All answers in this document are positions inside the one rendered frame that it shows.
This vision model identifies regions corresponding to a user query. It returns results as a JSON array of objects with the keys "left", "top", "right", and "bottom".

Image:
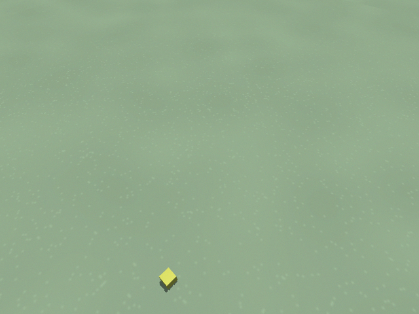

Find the cube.
[{"left": 159, "top": 268, "right": 177, "bottom": 289}]

